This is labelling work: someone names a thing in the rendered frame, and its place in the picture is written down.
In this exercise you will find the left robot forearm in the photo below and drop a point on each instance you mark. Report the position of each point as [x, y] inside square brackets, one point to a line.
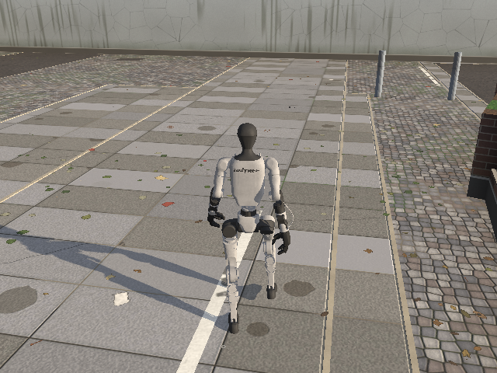
[214, 203]

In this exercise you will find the right robot hand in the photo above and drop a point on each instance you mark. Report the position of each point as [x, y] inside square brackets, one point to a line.
[286, 241]

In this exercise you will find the left robot hand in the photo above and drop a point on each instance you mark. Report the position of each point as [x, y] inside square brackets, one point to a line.
[218, 216]

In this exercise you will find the right robot foot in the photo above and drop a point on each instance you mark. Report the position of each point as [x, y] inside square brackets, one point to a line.
[271, 293]

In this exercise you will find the left robot upper arm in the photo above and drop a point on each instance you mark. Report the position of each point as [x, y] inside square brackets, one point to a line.
[219, 177]

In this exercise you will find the right robot upper arm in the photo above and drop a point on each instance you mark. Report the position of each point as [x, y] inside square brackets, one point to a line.
[274, 178]

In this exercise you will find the right robot forearm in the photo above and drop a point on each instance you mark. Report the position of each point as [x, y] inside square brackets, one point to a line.
[281, 214]

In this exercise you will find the robot torso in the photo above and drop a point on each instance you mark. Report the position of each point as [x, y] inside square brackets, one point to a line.
[247, 187]

